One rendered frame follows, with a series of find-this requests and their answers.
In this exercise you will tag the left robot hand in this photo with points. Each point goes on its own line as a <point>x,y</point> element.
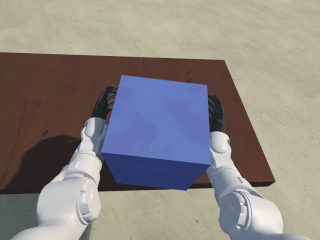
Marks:
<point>102,108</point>

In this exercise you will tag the left robot forearm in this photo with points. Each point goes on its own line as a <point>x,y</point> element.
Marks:
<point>87,159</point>

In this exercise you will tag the right robot upper arm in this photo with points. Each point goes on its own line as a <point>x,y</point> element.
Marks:
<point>247,217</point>

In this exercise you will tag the right robot hand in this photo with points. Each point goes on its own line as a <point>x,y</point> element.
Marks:
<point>217,118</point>

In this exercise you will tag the left robot upper arm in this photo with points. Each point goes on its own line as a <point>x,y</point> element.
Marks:
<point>64,210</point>

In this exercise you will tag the carton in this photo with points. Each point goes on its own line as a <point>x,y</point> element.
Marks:
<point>158,133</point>

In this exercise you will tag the right robot forearm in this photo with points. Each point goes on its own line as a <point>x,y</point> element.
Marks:
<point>222,173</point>

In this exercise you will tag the table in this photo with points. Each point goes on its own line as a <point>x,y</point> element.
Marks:
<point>46,99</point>

